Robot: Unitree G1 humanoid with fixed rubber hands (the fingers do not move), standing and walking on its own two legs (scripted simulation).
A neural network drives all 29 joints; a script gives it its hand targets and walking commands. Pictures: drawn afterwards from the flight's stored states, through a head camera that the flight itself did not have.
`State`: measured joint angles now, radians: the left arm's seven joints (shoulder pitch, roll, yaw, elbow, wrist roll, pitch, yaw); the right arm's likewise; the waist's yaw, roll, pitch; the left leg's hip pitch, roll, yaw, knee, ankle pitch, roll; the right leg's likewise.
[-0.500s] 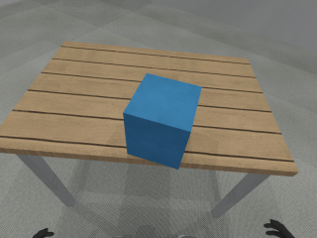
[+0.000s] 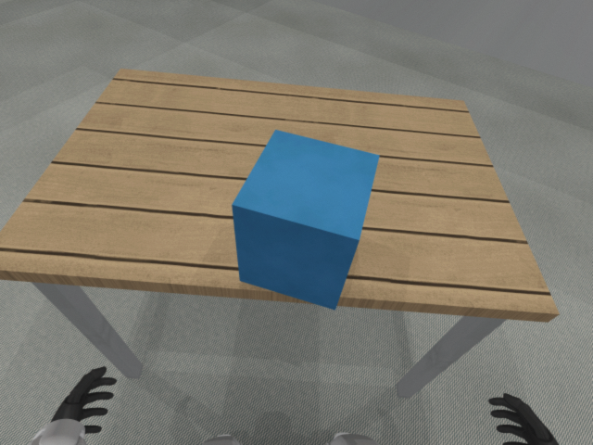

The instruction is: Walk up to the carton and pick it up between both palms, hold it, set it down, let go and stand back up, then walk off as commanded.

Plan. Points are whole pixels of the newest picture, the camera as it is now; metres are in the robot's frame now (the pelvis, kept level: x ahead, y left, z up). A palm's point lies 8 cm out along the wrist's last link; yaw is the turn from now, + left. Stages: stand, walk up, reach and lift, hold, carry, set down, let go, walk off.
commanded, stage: reach and lift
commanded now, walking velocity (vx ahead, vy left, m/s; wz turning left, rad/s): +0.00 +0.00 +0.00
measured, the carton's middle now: (305, 221) +0.44 -0.01 +0.04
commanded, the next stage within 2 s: none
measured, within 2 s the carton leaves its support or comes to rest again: neither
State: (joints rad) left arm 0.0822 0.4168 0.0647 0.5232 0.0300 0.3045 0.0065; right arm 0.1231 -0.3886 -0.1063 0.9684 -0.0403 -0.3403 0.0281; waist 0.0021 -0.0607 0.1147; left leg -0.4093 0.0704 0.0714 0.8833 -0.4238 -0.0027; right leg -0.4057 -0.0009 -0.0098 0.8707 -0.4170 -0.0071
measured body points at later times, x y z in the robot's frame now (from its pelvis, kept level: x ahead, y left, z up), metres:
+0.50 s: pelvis +0.02 +0.02 +0.04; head +0.00 +0.06 +0.49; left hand +0.21 +0.31 -0.02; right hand +0.18 -0.25 +0.01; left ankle +0.03 +0.12 -0.70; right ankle +0.03 -0.12 -0.70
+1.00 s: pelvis +0.02 +0.02 +0.04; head +0.00 +0.06 +0.49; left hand +0.24 +0.27 +0.04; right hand +0.19 -0.20 +0.07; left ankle +0.03 +0.12 -0.70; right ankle +0.03 -0.12 -0.70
